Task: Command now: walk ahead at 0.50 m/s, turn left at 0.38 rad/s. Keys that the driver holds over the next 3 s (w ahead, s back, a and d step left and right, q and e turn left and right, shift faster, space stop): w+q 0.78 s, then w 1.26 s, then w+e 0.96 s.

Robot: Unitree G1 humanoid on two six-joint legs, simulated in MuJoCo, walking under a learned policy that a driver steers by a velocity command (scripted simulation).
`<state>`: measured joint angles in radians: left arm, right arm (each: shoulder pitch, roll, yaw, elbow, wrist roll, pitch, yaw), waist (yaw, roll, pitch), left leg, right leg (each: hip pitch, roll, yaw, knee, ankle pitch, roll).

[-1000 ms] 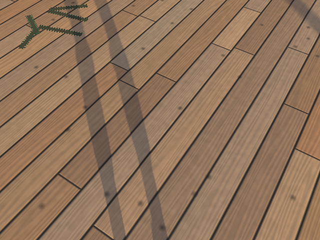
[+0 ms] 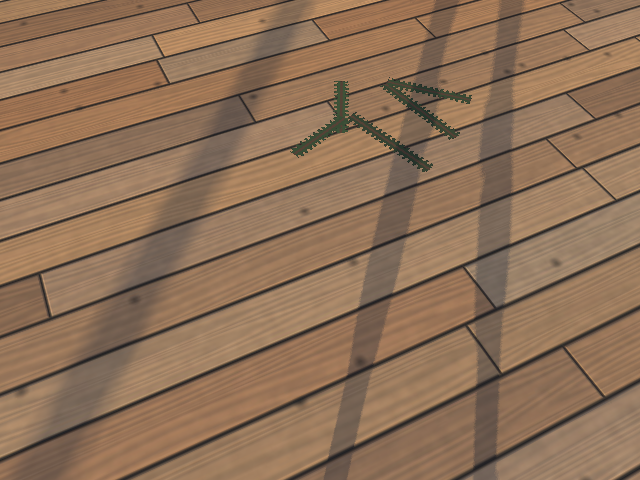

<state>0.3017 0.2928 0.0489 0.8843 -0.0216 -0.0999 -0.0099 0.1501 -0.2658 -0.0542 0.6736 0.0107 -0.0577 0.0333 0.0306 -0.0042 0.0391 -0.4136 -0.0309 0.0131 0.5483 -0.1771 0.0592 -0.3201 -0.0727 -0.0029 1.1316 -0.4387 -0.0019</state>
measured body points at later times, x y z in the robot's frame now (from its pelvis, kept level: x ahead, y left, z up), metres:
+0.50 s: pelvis +0.26 -0.04 +0.00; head +0.29 -0.04 +0.45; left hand +0.36 +0.26 -0.08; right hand +0.40 -0.30 -0.12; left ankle +0.14 +0.08 -0.64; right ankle +0.34 -0.13 -0.73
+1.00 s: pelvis +0.48 +0.11 +0.00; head +0.51 +0.14 +0.44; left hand +0.39 +0.38 -0.13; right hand +0.76 -0.03 -0.09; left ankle +0.50 +0.21 -0.73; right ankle +0.42 -0.09 -0.63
